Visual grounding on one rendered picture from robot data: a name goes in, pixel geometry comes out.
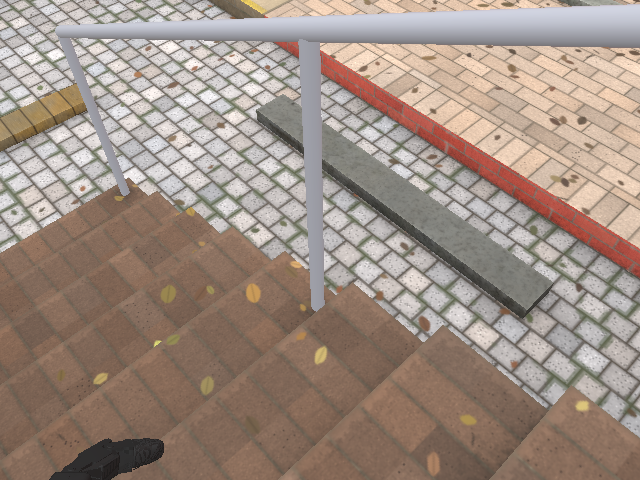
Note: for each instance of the robot left hand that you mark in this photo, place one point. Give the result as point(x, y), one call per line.
point(107, 459)

